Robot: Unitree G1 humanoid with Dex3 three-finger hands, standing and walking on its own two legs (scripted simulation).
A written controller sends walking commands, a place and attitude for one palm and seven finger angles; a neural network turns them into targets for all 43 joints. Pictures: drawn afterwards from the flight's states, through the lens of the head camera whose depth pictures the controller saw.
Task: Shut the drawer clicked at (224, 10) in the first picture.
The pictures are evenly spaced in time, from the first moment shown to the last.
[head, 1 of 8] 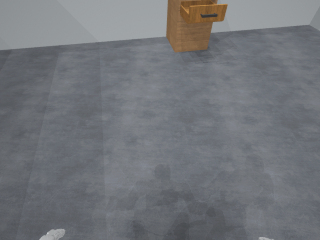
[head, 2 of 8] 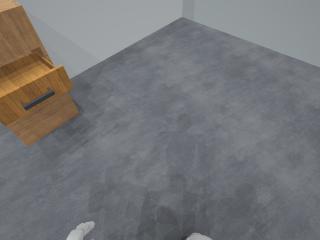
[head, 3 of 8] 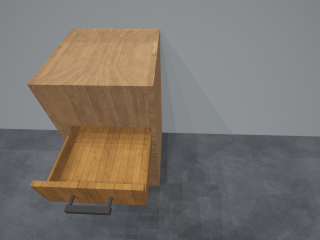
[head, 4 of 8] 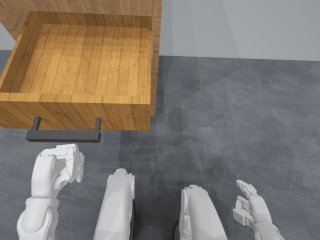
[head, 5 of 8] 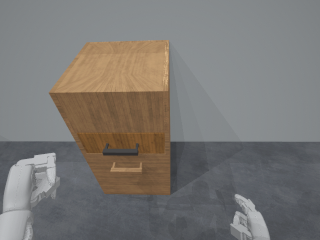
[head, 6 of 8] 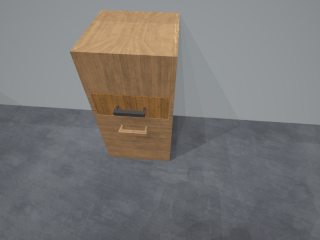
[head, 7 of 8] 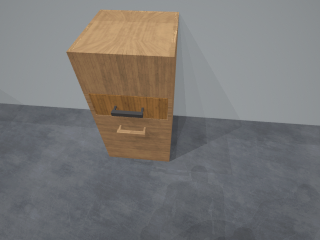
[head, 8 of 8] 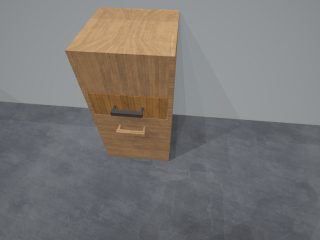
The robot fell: no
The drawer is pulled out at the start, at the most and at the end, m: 0.27 0.27 0.00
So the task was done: yes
